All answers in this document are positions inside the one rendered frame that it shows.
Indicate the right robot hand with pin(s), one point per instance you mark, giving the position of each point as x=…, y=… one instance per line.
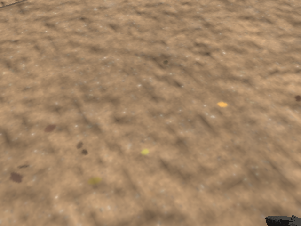
x=283, y=221

